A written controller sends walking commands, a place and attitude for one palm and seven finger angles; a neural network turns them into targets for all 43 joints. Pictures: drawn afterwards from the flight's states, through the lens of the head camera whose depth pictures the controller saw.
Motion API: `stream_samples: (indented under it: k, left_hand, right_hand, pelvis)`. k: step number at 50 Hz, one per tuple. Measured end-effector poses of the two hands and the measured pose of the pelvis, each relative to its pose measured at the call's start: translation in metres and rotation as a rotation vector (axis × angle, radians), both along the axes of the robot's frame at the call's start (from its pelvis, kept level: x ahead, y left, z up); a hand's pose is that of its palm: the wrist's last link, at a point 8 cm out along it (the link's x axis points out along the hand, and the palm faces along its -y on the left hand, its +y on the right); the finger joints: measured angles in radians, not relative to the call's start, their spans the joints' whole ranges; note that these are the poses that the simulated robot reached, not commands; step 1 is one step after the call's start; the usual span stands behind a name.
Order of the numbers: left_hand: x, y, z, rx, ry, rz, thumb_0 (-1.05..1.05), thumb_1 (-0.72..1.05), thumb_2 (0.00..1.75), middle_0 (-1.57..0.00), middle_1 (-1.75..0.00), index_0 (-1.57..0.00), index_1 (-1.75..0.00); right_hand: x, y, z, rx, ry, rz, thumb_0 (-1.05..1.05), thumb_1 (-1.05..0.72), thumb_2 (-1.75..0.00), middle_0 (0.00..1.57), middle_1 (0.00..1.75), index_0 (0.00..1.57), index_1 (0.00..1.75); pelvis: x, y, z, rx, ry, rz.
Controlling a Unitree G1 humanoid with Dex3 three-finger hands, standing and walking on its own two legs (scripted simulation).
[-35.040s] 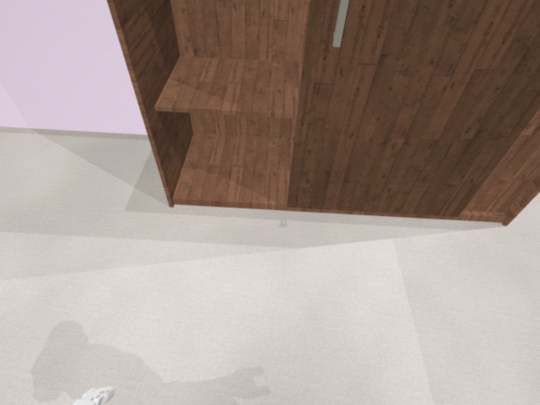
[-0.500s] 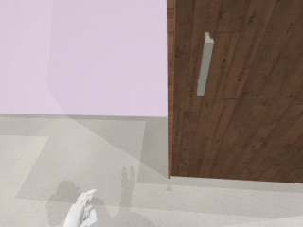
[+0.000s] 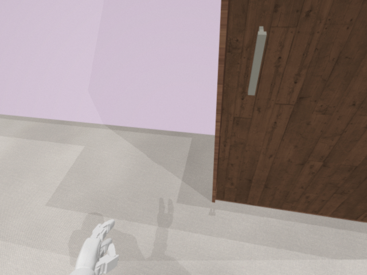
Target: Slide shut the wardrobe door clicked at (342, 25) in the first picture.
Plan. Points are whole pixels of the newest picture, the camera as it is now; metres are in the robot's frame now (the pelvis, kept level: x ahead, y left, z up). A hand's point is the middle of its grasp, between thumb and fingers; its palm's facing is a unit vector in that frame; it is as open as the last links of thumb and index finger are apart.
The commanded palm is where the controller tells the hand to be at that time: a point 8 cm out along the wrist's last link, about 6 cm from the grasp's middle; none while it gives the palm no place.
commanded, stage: stop stepping back and stand still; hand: right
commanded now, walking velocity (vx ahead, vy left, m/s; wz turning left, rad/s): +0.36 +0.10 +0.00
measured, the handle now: (256, 62) +0.63 -0.15 +0.16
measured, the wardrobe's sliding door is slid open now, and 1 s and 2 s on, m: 0.00 0.00 0.00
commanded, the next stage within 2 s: let the arm hang, fingers relaxed in 0.56 s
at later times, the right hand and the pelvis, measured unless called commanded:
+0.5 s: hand out of the picture +0.12 -0.31 +0.18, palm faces +0.49 +0.78 -0.40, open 7.4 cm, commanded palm +0.06 -0.35 +0.17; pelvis -0.07 -0.04 +0.00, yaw -3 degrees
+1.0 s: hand out of the picture +0.04 -0.20 -0.17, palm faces +0.18 +0.98 -0.07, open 6.9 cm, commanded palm none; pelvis -0.05 -0.04 -0.02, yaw -9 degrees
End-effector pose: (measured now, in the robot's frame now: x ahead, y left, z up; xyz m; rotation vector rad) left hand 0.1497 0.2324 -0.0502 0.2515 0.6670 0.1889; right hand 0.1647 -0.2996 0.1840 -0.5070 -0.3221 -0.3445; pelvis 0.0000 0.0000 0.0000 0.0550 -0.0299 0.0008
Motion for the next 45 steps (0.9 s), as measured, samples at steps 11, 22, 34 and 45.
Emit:
stream_samples:
  k: [11, 22, 34, 45]
  left_hand:
    - [-0.054, -0.008, -0.022, 0.005, 0.104, -0.051, 0.01, 0.91, 0.90, -0.20, -0.30, -0.21, -0.30]
    - [-0.082, -0.041, -0.013, -0.001, -0.012, 0.007, 0.01, 0.91, 0.90, -0.20, -0.30, -0.20, -0.30]
    - [-0.083, -0.054, -0.064, -0.054, 0.178, -0.078, 0.01, 0.90, 0.90, -0.20, -0.30, -0.21, -0.30]
    - [-0.120, -0.052, -0.083, -0.004, 0.409, -0.076, 0.01, 0.91, 0.90, -0.20, -0.30, -0.21, -0.30]
  right_hand:
    - [-0.084, -0.029, -0.002, 0.046, -0.076, -0.148, 0.02, -0.89, -0.90, 0.21, 0.30, 0.21, 0.30]
    - [-0.078, -0.048, -0.009, 0.054, -0.088, -0.084, 0.02, -0.89, -0.90, 0.20, 0.30, 0.21, 0.30]
    - [-0.096, -0.072, -0.023, -0.030, 0.035, -0.184, 0.01, -0.89, -0.90, 0.21, 0.30, 0.21, 0.30]
    - [-0.122, 0.012, -0.325, 0.593, 1.239, -0.119, 0.02, -0.91, -0.90, 0.19, 0.29, 0.19, 0.30]
  pelvis:
    - [-0.045, -0.007, -0.006, -0.042, 0.009, -0.034]
    - [-0.068, -0.038, -0.010, -0.043, -0.008, -0.056]
    - [-0.063, -0.049, -0.023, 0.001, -0.009, -0.097]
    - [-0.055, -0.056, -0.028, -0.075, 0.028, -0.138]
